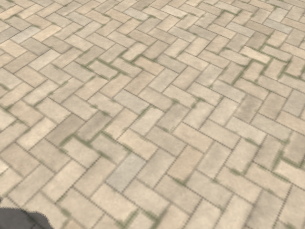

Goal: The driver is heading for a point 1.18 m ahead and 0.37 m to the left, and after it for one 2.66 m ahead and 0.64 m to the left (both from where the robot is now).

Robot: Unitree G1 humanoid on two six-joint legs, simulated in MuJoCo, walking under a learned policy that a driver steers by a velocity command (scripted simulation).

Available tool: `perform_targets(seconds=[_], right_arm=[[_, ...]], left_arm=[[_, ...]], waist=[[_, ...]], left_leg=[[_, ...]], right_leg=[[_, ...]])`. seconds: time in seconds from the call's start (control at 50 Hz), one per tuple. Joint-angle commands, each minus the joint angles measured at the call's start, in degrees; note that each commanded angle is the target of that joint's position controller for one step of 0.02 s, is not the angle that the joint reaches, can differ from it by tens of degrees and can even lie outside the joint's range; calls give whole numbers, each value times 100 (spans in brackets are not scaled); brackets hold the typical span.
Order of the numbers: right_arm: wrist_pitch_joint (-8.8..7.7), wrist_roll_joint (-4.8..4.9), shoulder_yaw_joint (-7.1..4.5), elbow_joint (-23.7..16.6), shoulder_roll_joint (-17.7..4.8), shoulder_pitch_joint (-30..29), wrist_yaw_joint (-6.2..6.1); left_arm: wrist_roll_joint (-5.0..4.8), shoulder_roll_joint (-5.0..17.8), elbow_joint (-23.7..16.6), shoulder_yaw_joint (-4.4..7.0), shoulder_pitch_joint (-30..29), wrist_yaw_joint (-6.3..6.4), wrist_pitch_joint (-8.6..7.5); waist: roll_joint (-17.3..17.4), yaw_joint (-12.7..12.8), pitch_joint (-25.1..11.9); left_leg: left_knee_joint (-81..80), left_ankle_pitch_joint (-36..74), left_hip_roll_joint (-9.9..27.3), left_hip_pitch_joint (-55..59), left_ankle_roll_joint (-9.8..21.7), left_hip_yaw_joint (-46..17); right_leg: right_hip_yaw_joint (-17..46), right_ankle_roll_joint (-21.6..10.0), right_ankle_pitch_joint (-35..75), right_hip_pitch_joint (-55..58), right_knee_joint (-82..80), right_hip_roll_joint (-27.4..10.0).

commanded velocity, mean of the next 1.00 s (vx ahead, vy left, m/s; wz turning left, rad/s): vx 0.50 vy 0.00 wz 0.50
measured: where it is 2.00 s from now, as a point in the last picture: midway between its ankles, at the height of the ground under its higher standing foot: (104, 175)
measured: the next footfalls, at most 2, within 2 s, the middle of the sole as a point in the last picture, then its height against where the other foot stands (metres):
right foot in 0.40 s outside the picture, level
left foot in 0.92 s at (111, 202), level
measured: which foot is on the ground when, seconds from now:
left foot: down 0.00-0.40, up 0.42-0.90, down 0.92-1.00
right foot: up 0.00-0.38, down 0.40-0.94, up 0.96-1.00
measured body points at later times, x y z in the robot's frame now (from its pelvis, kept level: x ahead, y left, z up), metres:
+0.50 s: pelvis +0.28 -0.03 +0.00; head +0.31 -0.03 +0.45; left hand +0.39 +0.26 -0.09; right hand +0.38 -0.30 -0.13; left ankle +0.13 +0.05 -0.65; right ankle +0.36 -0.11 -0.73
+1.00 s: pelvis +0.50 +0.10 -0.01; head +0.54 +0.13 +0.44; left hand +0.37 +0.34 -0.15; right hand +0.80 -0.01 -0.11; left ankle +0.54 +0.18 -0.73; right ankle +0.43 -0.10 -0.64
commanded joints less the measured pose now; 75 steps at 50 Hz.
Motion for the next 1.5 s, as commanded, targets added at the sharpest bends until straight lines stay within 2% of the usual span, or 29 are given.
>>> perform_targets(seconds=[0.02, 0.14, 0.26, 0.32, 0.36, 0.38, 0.4, 0.42, 0.44, 0.46, 0.52, 0.68, 0.82, 0.86, 0.9, 0.92, 0.94, 0.96, 1.0, 1.04, 1.12, 1.3, 1.38, 1.4, 1.42, 1.44, 1.46, 1.48, 1.5], right_arm=[[-138, 44, -120, -16, -551, 462, -10], [-179, 119, -204, 215, -727, 960, -41], [-140, 66, -274, 294, -814, 1452, -72], [-110, 12, -323, 197, -926, 1310, -132], [-106, 0, -367, 95, -1054, 1027, -144], [-131, 33, -346, 83, -967, 989, -109], [-169, 110, -235, -116, -564, 964, -74], [-151, 271, -133, -333, -71, 1586, -78], [-40, 94, -195, -139, -592, 1510, -139], [-6, 36, -234, -129, -687, 1101, -96], [126, -86, -221, -189, -493, 787, 72], [271, -101, -122, -672, -294, -434, 260], [227, -140, -10, -1076, -227, -1472, 359], [231, -171, -46, -1067, -298, -1308, 306], [165, -200, -170, -763, -487, -216, 208], [125, -252, -309, -424, -767, 824, 113], [128, -227, -477, -448, -1461, 953, 17], [194, -18, -545, -612, -1691, 1130, -22], [203, 54, -435, -428, -1191, 732, -116], [114, 76, -291, -452, -764, 223, -141], [-86, 82, -244, -330, -744, 329, -73], [-48, -15, -53, 99, -500, 753, -218], [36, 3, -113, 173, -712, 573, -360], [66, 40, -135, 168, -774, 477, -392], [59, 61, -164, 77, -861, 391, -411], [22, 65, -122, -170, -653, 602, -405], [115, 46, -73, -180, -374, 816, -347], [205, -120, -44, -55, -425, 805, -319], [255, -109, -68, -68, -472, 479, -305]], left_arm=[[102, 421, -379, 70, 178, -54, 16], [86, 318, -833, -4, -1033, -81, 142], [-8, 298, -1205, -46, -2121, -86, 88], [-37, 437, -1291, -10, -2067, -60, 18], [-43, 621, -1100, 76, -1316, 4, -57], [13, 814, -909, 160, -594, 74, -141], [166, 1254, -872, 269, 349, 176, -190], [215, 1754, -881, 402, 362, 206, -85], [128, 1280, -910, 359, 75, 181, -10], [75, 746, -991, 231, -278, 157, -13], [18, 411, -841, 143, -415, 140, -102], [-63, 516, -497, 244, 84, 80, -238], [-57, 781, -233, 331, 492, 145, -123], [-43, 933, -166, 361, 544, 183, -41], [-58, 1102, -156, 394, 532, 201, 69], [-42, 1050, -266, 372, 471, 196, 87], [-65, 311, -649, 204, 708, 102, 62], [-38, 667, -949, 280, 147, 61, 11], [-92, 630, -1050, 226, -403, 44, -95], [22, 581, -889, 223, -113, 64, 12], [34, 360, -747, 199, 168, 40, 298], [-79, 198, -796, 80, -832, 21, 282], [-15, 457, -671, 176, -403, 39, 212], [-1, 486, -561, 207, -18, 47, 165], [3, 670, -475, 266, 423, 71, 103], [-18, 1270, -521, 423, 675, 99, 91], [-227, 1183, -505, 433, 600, 94, 198], [-338, 997, -601, 414, 353, 49, 246], [-266, 777, -698, 379, -56, 57, 308]], waist=[[403, 59, -355], [370, -116, 72], [484, -533, -66], [595, -414, -161], [597, -52, -406], [268, 282, -807], [-400, 626, -1697], [-1729, 242, -2169], [-904, 155, -1665], [-234, 124, -974], [-520, -84, -437], [-353, -22, -141], [-348, 218, 121], [-438, 93, -58], [-373, -408, -746], [-6, -866, -1348], [1282, -568, -1934], [1203, -815, -2395], [349, -554, -889], [139, -11, -407], [194, 200, -612], [557, -285, -453], [560, -85, -399], [436, 132, -510], [138, 365, -812], [-809, 223, -1215], [-1325, 39, -1826], [-452, -32, -1525], [-146, -57, -902]], left_leg=[[-1875, 508, 1470, 1065, 897, -2260], [-2294, 565, 1149, 753, 967, -1813], [-1702, 1410, 1059, 1337, 724, -1889], [-1274, 1834, 1176, 1509, 547, -2178], [-621, 2230, 1100, 1337, 375, -2280], [407, 2231, 738, 1096, 242, -2027], [2021, 1010, 345, 444, 91, -1578], [3419, -2199, -450, -1360, -80, -923], [4059, -1966, 44, -1919, -9, -988], [4060, -1373, 275, -1896, -11, -1022], [3634, -778, 635, -1487, -199, -895], [2773, 392, 760, -2197, -421, -621], [850, 375, 593, -1525, -43, 102], [620, -209, 263, -1012, 185, 340], [225, -494, -215, 329, 487, 410], [-56, -508, -26, 1838, 715, -108], [-289, -1117, 1781, 3638, 1295, -2789], [-1286, -778, 2405, 4066, 1821, -5141], [-1332, 541, 2014, 2800, 1471, -3328], [-1410, 2189, 1437, 1546, 1106, -2346], [-1308, 4703, 1135, 1082, 936, -1445], [-1288, 4634, 1106, 1791, 272, -727], [-302, 5337, 1344, 2182, 284, -736], [344, 5200, 1238, 2199, 198, -649], [1332, 4181, 950, 1771, 21, -462], [3131, 1000, 122, 519, -251, -58], [4206, -2493, -573, -522, -401, -404], [4460, -2388, -112, -607, -448, -886], [4420, -2109, 22, -790, -498, -882]], right_leg=[[191, 117, 247, -1221, -122, -528], [-82, 639, 1160, -1811, -1790, -660], [-121, 746, 1870, -1649, -3097, -367], [-3, 618, 1461, -1126, -3562, -249], [-48, 464, 990, -33, -3965, -59], [66, 302, 992, 972, -4306, -201], [1346, -9, -223, 2234, -4537, -1511], [3843, -617, -861, 3386, -5184, -2809], [4091, -702, -1516, 2842, -5308, -2683], [3115, -554, -1178, 2141, -5346, -2349], [1222, -246, 913, 1177, -5579, -1653], [-293, -401, 2423, 1329, -5901, -1562], [-1102, -194, 3126, 1874, -5595, -1678], [-1347, -107, 4809, 2134, -4877, -1700], [-1533, -43, 5738, 2014, -3094, -1647], [-1596, 132, 4588, 1059, -1561, -1511], [-1527, 439, 35, -1256, 357, -829], [-383, 606, -1309, -2421, 1428, -19], [2, 502, -173, -2792, 876, -651], [18, 564, -44, -1911, 110, -858], [-186, 687, 239, -1337, -476, -673], [-375, 350, 1635, -1061, -2758, -362], [-417, 11, 704, -593, -3411, 39], [-396, -106, 999, -204, -3959, 100], [97, -305, 2808, 611, -4315, -250], [1683, -988, 6124, 1696, -3995, -1593], [3017, -1902, 6998, 2187, -4329, -2341], [2678, -1844, 5814, 1654, -4525, -2219], [2309, -1671, 4585, 1021, -4738, -1873]])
